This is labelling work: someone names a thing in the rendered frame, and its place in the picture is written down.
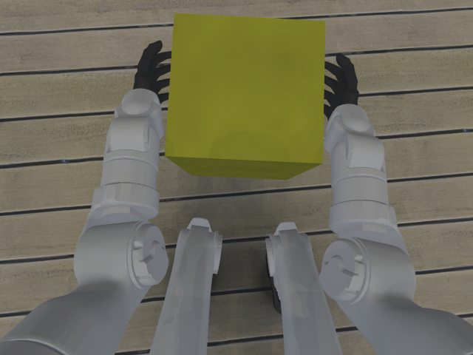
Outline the left robot hand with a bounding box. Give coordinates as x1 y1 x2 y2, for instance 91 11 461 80
133 41 171 104

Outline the robot right foot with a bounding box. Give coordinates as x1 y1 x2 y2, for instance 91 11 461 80
266 252 282 314

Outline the right robot upper arm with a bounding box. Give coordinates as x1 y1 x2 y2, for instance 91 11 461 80
319 236 473 355

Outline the robot left forearm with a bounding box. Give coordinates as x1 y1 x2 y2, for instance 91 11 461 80
73 88 164 279

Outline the left robot thigh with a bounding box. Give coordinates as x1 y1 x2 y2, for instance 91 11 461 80
149 225 222 355

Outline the carton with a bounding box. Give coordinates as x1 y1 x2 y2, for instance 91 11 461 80
165 13 325 180

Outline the left robot upper arm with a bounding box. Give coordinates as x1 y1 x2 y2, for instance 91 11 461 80
0 220 169 355

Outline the right robot hand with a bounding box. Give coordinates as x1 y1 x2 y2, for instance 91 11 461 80
324 53 359 120

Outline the robot right forearm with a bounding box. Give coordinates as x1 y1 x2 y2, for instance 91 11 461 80
323 104 410 258

